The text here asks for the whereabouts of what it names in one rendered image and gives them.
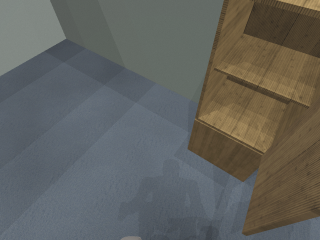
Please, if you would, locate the cupboard door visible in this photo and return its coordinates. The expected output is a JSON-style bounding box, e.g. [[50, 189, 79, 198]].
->
[[242, 97, 320, 236]]

